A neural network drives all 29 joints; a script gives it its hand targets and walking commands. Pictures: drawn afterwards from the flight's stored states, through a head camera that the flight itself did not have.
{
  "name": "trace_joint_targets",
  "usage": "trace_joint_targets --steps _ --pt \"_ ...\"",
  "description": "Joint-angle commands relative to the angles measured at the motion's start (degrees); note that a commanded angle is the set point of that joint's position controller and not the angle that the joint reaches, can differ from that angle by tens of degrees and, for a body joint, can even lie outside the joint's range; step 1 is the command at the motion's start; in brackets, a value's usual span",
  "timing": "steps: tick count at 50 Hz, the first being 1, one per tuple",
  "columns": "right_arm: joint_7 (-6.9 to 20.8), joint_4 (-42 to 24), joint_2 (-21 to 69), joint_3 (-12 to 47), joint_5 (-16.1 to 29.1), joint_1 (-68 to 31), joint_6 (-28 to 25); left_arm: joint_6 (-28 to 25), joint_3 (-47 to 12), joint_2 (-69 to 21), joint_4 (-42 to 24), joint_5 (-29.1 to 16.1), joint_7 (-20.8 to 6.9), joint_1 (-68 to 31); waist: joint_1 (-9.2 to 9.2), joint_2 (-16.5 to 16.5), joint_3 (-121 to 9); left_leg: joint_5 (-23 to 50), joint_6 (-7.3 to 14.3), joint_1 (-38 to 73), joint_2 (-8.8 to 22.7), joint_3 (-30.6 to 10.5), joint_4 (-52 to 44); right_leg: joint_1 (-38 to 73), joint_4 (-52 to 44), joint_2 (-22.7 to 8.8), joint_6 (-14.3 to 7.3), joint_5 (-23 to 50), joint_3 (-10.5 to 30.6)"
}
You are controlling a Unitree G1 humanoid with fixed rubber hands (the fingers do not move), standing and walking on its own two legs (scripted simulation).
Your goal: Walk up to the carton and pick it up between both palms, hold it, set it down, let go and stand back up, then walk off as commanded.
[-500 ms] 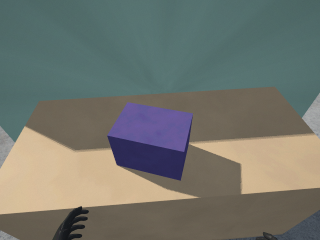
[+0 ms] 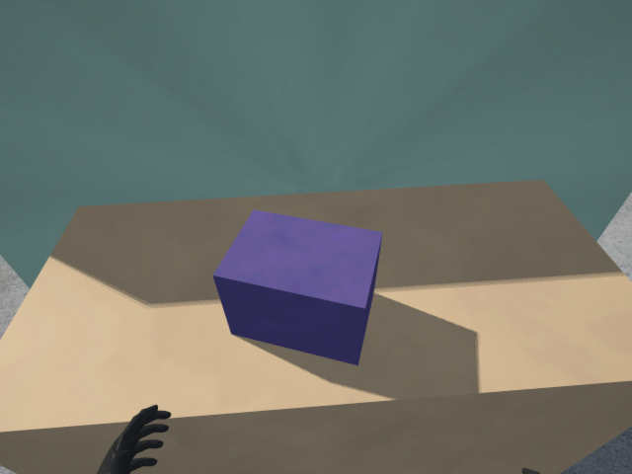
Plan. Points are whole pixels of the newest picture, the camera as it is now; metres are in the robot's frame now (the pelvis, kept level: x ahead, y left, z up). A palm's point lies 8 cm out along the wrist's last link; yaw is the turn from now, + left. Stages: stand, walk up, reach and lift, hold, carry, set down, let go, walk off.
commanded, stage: walk off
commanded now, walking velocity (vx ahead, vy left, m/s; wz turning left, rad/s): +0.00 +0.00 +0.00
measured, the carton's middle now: (304, 285) +0.49 +0.05 -0.08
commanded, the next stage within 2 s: none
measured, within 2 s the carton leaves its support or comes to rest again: neither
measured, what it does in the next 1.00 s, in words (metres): walks backwards: right foot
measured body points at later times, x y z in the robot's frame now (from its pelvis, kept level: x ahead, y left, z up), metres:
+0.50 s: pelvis -0.06 +0.06 -0.01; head -0.01 +0.11 +0.44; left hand +0.10 +0.37 -0.12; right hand +0.06 -0.24 -0.09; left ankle -0.03 +0.14 -0.74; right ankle -0.10 -0.08 -0.66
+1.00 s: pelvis -0.21 +0.00 -0.04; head -0.17 -0.01 +0.41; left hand -0.12 +0.32 -0.12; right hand -0.07 -0.30 -0.14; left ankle -0.03 +0.13 -0.73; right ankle -0.21 -0.12 -0.75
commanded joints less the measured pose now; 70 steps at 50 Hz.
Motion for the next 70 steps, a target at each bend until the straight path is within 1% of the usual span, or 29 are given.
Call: trace_joint_targets --steps 1,2,4,9,13,14,15,17,18,20,26,29,31,33,36,39,44,47,48,49,50,51,53,55,56,62,63,65,70 --pt "-0.04 -1.13 -12.67 -4.42 -0.63 -4.79 -0.89 -1.81 3.09 12.98 2.61 0.64 0.66 0.23 -0.18 1.13 -2.92 9.49 4.02 -0.64 3.30 -3.98 -1.77 -3.00 -5.87 -7.03 -0.97 15.33 6.47" --pt "-0.31 -1.22 -13.14 -4.06 -0.35 -4.20 -0.54 -1.63 3.51 12.70 2.51 0.22 0.40 -0.16 0.56 2.63 -1.18 7.83 4.61 -1.89 3.90 -4.08 -1.68 -2.84 -7.31 -6.90 -0.30 11.89 6.30" --pt "-0.62 -4.08 -15.94 -4.13 0.02 0.41 0.28 0.83 5.27 16.17 1.71 -0.58 0.64 0.98 1.42 -0.29 4.13 13.89 6.83 -9.71 0.34 -3.30 8.18 -8.82 0.48 -8.96 -4.37 32.83 8.24" --pt "-0.39 -6.97 -13.87 -4.78 0.27 2.92 1.93 1.87 6.34 17.26 -1.80 1.25 1.03 2.09 1.77 -9.88 -1.94 -16.71 6.65 -11.55 -3.87 -3.11 27.18 -6.26 -0.65 -17.80 -13.94 44.93 15.86" --pt "-0.15 -6.19 -14.60 -4.91 0.30 4.62 3.14 2.71 6.39 18.29 -3.08 1.29 1.45 0.09 1.02 -11.52 -0.07 -12.45 6.52 -10.54 -3.18 -5.05 24.58 -10.07 0.78 -17.08 -12.01 38.91 12.75" --pt "-0.15 -5.31 -14.94 -5.44 -0.34 8.21 2.85 2.81 5.73 16.45 -3.98 0.90 1.29 -2.67 -2.30 -7.21 0.64 -4.84 6.47 -9.83 -2.16 -4.26 9.82 -7.64 7.10 -12.06 -7.51 39.03 7.96" --pt "0.07 -3.55 -13.91 -5.52 -0.51 9.71 2.49 3.39 4.92 15.43 -2.59 0.83 1.45 -5.25 -3.41 -4.59 -2.26 4.42 6.89 -4.80 -0.68 -5.59 -2.36 -8.37 14.32 -8.43 -5.34 32.54 5.49" --pt "-0.58 -6.08 -20.88 -7.31 -1.41 6.89 2.16 3.92 4.49 11.92 -1.08 -1.21 1.88 0.78 -0.80 13.51 -1.70 43.45 11.40 2.40 13.78 -22.95 0.54 -21.98 30.47 4.62 0.14 -18.86 4.96" --pt "-0.90 -6.35 -21.58 -7.89 -0.79 4.59 2.05 4.41 5.09 13.31 0.42 -1.56 2.53 2.35 0.11 9.47 -3.92 37.23 16.32 -1.63 17.88 -25.23 -1.15 -19.47 38.21 4.73 -0.29 -22.28 6.53" --pt "-1.09 -8.41 -21.31 -7.15 -1.14 3.34 2.12 5.02 4.81 14.29 0.84 -1.79 2.59 3.51 0.14 10.38 -0.66 42.38 14.41 -5.14 14.66 -21.81 -0.38 -18.25 39.53 4.16 -1.35 -19.50 9.78" --pt "-1.61 -11.40 -17.02 -7.18 -1.09 0.43 2.07 5.25 5.75 15.22 1.88 -0.97 2.08 7.61 0.05 9.15 -2.10 30.18 7.54 3.40 7.94 -16.76 1.19 -25.47 44.01 7.10 0.12 -10.04 9.69" --pt "-1.78 -11.96 -17.61 -6.95 -0.75 2.55 2.48 5.32 5.97 15.31 1.81 -1.14 2.28 7.80 -0.88 11.05 -0.30 20.14 8.98 1.39 9.55 -19.12 -1.58 -26.49 42.41 7.58 0.47 -11.02 10.88" --pt "-2.10 -13.04 -19.12 -7.55 -0.86 0.53 2.49 5.47 5.96 15.96 1.53 -0.72 1.92 9.75 -0.73 6.25 -0.98 10.76 9.81 -1.54 11.70 -22.83 -3.83 -23.56 42.23 7.86 0.57 -10.71 11.49" --pt "-2.04 -13.12 -18.60 -7.67 -0.86 1.55 2.33 5.38 6.29 15.20 1.24 -0.92 2.03 9.69 -1.34 11.16 -1.81 7.59 11.86 1.39 11.66 -23.97 -2.51 -23.59 39.82 6.46 1.65 -11.69 11.78" --pt "-1.85 -14.00 -18.10 -7.76 -0.81 2.99 2.34 4.95 7.14 16.92 2.10 -0.69 1.44 10.58 -1.69 5.28 -3.81 -2.07 10.29 2.05 10.86 -23.89 -5.50 -22.37 35.93 5.71 0.30 -11.75 7.96" --pt "-1.41 -13.34 -17.86 -7.80 -1.03 -0.69 2.67 4.86 6.70 16.20 3.57 -0.93 1.45 11.93 -0.34 9.67 -0.42 -9.63 14.37 -6.85 11.10 -21.28 -5.94 -19.68 37.02 4.92 0.37 -12.57 7.33" --pt "-0.79 -14.39 -19.62 -7.61 -2.09 -6.35 4.37 4.85 6.88 16.20 2.84 -1.11 0.65 16.90 2.24 16.03 2.42 -22.14 13.20 -20.87 9.63 -18.83 -10.17 -9.75 27.12 2.72 -0.04 -13.89 -0.59" --pt "-0.61 -13.60 -21.37 -8.37 -1.75 -5.02 4.87 4.19 7.09 15.31 4.63 -0.89 0.48 22.07 3.82 10.51 -6.08 -16.73 9.44 -15.98 7.56 -16.95 -0.98 -1.97 7.87 0.45 -2.73 -8.30 1.50" --pt "-0.80 -12.95 -19.46 -8.13 -1.37 -4.80 5.00 3.68 7.74 15.57 5.23 -0.35 0.53 21.85 5.15 5.45 -4.39 -16.74 7.10 -21.04 2.80 -12.65 9.87 -0.50 2.45 -1.18 -2.91 -8.47 7.77" --pt "-1.06 -12.86 -15.74 -7.62 -1.02 -1.28 4.94 3.03 8.20 18.19 3.40 0.60 1.04 19.00 3.83 -8.59 -2.63 -17.02 4.92 -27.08 -4.74 -6.18 26.00 -2.86 -6.31 -7.73 -5.12 -15.87 22.88" --pt "-1.35 -12.66 -15.32 -7.19 -0.83 0.92 5.00 2.89 8.74 22.45 0.17 1.72 1.37 12.71 2.31 -12.73 0.20 -20.14 1.87 -30.69 -9.52 -6.97 41.21 -12.66 -8.72 -20.65 -11.05 -9.89 37.75" --pt "-1.90 -11.65 -17.76 -8.08 -1.18 -0.22 5.05 3.15 9.36 23.32 -0.96 1.91 1.25 8.79 2.97 -8.82 3.82 -19.17 1.88 -27.40 -9.76 -12.57 49.74 -25.29 -12.95 -21.77 -16.09 -20.41 39.71" --pt "-1.64 -8.39 -19.20 -8.40 -0.75 1.64 5.16 2.72 8.28 22.25 -2.56 1.80 1.97 2.16 0.78 -3.22 8.63 -11.99 2.69 -25.87 -10.45 -17.43 56.94 -28.57 -11.00 -18.16 -13.92 -17.40 32.48" --pt "-0.99 -7.87 -18.26 -7.76 -0.30 2.83 5.53 1.67 7.84 19.56 -1.21 1.59 2.42 3.24 -0.02 -2.51 6.17 -5.97 2.03 -28.80 -13.53 -18.20 57.83 -18.09 -8.41 -10.52 -5.59 -9.46 25.40" --pt "-0.96 -7.46 -18.50 -7.72 0.05 4.60 5.03 1.55 8.00 18.61 -2.31 0.89 2.60 2.10 -0.50 -4.16 5.00 -6.32 1.76 -28.91 -13.96 -19.08 57.82 -15.21 -6.80 -10.66 -4.64 -4.13 22.85" --pt "-1.07 -7.16 -18.82 -7.18 0.26 4.07 5.27 1.25 7.87 17.36 -3.07 0.37 2.46 6.71 1.99 -6.98 6.18 -10.50 0.10 -30.20 -13.10 -14.80 54.54 -5.81 -7.42 -12.93 -9.44 -2.21 22.34" --pt "-0.95 -8.03 -17.94 -6.80 0.25 3.48 5.12 1.12 7.70 17.45 -2.16 -0.06 2.61 8.49 1.90 -4.34 4.63 -11.10 0.36 -29.28 -13.30 -15.20 53.42 -5.36 -7.02 -13.78 -9.25 -0.05 24.27" --pt "-0.94 -5.80 -19.64 -7.24 0.19 7.07 5.69 1.87 8.60 18.36 -2.27 0.14 2.44 5.35 1.74 -10.35 3.42 -12.95 0.35 -23.87 -11.66 -11.82 49.75 -8.72 -8.29 -12.69 -8.85 -8.81 20.92" --pt "0.03 -4.38 -17.45 -6.63 0.19 9.60 5.37 2.07 8.70 18.72 -1.51 0.51 2.12 3.23 0.23 -11.11 6.17 -16.90 2.94 -16.25 -7.79 -8.55 35.59 -16.66 -8.03 -13.27 -8.91 -9.64 19.80"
